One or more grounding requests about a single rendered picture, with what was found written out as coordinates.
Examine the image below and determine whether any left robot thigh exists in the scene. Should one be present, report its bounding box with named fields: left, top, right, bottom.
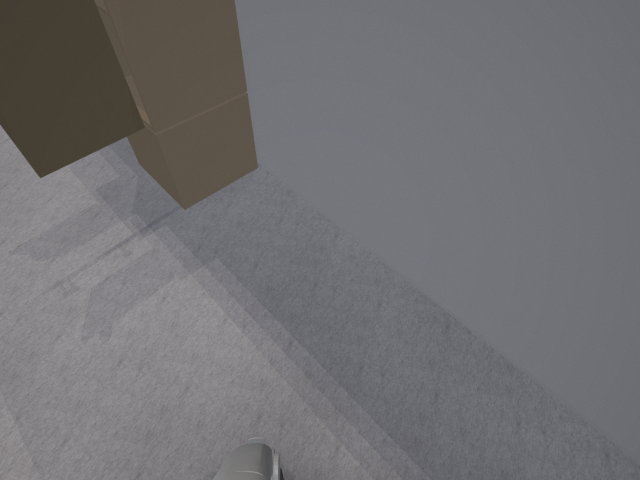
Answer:
left=213, top=443, right=280, bottom=480

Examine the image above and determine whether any robot left shin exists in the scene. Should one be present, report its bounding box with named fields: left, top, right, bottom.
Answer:
left=247, top=438, right=268, bottom=446

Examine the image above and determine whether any cupboard door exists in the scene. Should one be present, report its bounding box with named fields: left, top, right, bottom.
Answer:
left=0, top=0, right=145, bottom=178

